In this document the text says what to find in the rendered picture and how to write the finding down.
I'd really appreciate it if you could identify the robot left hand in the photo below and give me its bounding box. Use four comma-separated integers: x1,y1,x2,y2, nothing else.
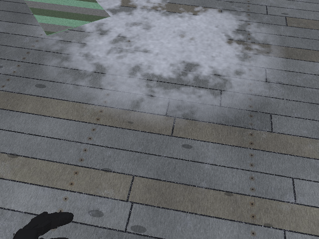
13,211,74,239

